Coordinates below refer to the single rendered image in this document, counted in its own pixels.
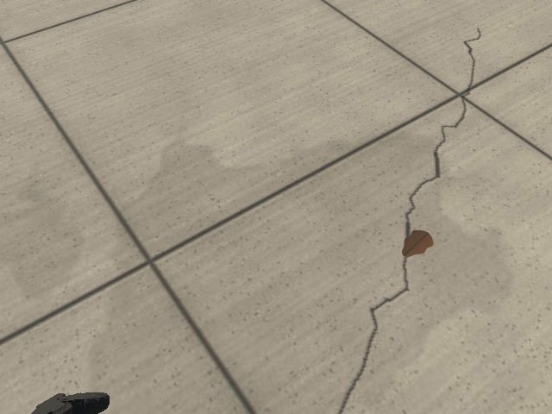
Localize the left robot hand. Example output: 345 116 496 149
31 392 110 414

